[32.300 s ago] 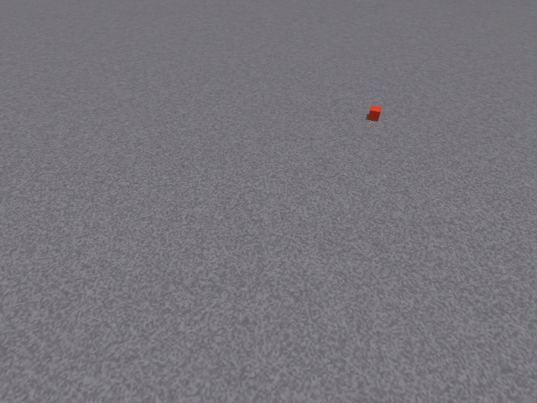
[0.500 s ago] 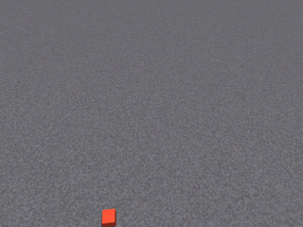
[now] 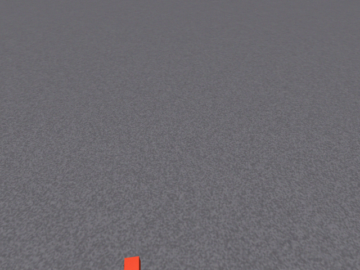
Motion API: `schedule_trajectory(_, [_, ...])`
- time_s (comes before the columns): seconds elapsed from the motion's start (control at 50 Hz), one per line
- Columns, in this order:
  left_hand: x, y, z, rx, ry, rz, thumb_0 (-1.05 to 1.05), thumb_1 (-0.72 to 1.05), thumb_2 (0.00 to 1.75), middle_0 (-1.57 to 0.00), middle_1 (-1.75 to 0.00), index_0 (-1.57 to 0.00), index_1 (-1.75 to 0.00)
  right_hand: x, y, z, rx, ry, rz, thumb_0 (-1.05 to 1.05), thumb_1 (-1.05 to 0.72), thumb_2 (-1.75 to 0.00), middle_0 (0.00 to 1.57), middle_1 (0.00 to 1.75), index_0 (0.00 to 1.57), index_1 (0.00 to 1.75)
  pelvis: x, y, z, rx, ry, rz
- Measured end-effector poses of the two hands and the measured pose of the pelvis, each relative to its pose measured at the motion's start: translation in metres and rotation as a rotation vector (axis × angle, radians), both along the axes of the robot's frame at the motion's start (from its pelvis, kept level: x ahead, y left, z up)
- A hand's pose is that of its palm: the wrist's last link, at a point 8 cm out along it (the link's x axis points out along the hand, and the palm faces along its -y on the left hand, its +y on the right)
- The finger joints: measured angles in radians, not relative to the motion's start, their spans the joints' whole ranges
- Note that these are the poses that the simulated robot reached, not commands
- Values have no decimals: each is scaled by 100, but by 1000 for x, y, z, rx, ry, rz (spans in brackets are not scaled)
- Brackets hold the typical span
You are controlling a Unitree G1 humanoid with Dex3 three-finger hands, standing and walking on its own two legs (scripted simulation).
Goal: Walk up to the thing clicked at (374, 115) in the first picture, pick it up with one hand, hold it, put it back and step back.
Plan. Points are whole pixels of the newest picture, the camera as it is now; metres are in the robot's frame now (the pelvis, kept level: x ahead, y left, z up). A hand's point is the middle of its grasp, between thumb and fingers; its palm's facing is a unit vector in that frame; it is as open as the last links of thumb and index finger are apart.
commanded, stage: stand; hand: left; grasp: from above
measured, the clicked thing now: (132, 267) +0.38 +0.24 -0.74
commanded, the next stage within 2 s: step back in 1.56 s
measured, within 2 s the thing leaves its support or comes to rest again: neither
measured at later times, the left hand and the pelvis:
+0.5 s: hand out of the picture +0.06 +0.22 -0.16, palm faces -0.01 -0.95 -0.31, open 7.4 cm; pelvis +0.01 -0.02 +0.00, yaw -1 degrees
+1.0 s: hand out of the picture +0.09 +0.21 -0.16, palm faces -0.01 -0.96 -0.29, open 7.4 cm; pelvis +0.03 -0.02 +0.00, yaw -1 degrees
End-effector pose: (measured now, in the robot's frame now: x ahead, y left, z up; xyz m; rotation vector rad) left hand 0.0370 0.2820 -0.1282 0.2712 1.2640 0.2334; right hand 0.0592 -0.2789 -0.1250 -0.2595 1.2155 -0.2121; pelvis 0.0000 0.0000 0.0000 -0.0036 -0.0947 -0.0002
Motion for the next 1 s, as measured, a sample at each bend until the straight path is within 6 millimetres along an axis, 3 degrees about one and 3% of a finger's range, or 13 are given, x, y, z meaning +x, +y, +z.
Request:
schedule_trajectory(0.34, [-3, -10, 1, -3, 47, -8, 1, 90, 90, -21, -30, -20, -30, -17, -20, -2, -7, 70, -10, 1, -90, -90, 20, 30, 20, 30, 2, -13, 1, -1, 20, -5])
schedule_trajectory(0.76, [48, -31, 0, -40, 4, -34, 1, 90, 90, -21, -30, -20, -30, 16, -8, -4, 25, 55, -6, 0, -90, -90, 20, 30, 20, 30, 26, -16, 3, 1, 41, -13])
schedule_trajectory(1.0, [51, -29, 1, -38, -9, -38, 1, 90, 90, -21, -30, -20, -30, 20, -11, -1, 16, 39, -9, 0, -90, -90, 20, 30, 20, 30, 27, -16, 4, 2, 37, -15])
